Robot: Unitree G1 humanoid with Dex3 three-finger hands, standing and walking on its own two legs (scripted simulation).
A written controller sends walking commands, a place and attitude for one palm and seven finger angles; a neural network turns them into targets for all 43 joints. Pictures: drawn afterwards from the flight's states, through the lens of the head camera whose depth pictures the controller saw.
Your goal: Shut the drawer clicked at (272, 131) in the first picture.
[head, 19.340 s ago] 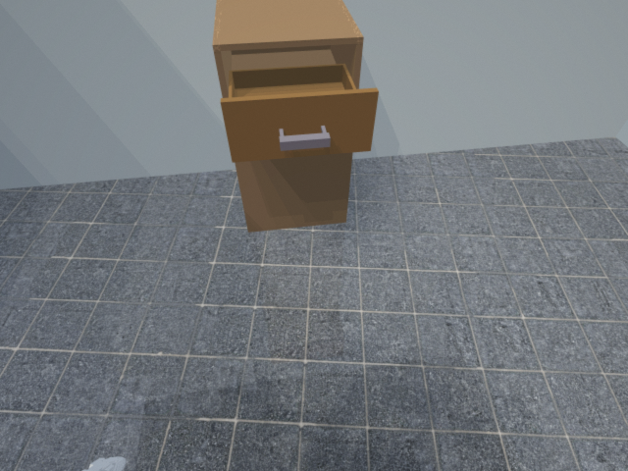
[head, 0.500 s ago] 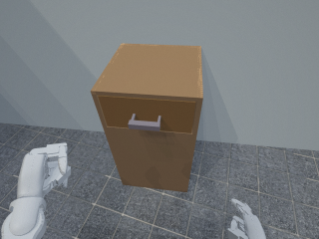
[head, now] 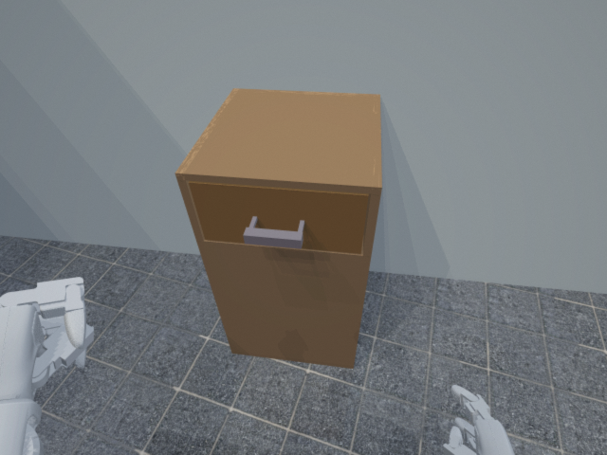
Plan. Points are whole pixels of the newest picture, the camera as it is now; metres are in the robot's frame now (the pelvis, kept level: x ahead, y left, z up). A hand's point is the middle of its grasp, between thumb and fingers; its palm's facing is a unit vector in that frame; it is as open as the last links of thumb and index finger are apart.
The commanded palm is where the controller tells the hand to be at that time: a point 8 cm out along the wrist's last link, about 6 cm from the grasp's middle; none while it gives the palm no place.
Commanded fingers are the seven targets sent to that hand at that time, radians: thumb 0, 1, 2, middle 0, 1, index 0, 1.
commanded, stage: step back with the hand held close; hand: left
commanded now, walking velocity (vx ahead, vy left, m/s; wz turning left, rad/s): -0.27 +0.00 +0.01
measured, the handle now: (275, 230) +0.59 +0.15 -0.09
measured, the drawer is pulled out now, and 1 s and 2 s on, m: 0.00 0.00 0.00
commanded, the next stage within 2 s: stop stepping back and stand still in 1.70 s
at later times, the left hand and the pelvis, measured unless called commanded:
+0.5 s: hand (48, 359) +0.15 +0.27 +0.16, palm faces +0.34 -0.80 -0.50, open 3.2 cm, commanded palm +0.09 +0.30 +0.17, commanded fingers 0.00 0.90 0.90 -1.40 -1.60 -1.40 -1.60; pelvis -0.05 +0.03 +0.00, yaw -2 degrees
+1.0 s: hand (20, 422) +0.09 +0.25 +0.16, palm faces +0.39 -0.76 -0.51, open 3.2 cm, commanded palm +0.02 +0.29 +0.17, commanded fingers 0.00 0.90 0.90 -1.40 -1.60 -1.40 -1.60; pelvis -0.10 +0.01 -0.02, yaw +1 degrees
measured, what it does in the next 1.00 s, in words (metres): shifts its weight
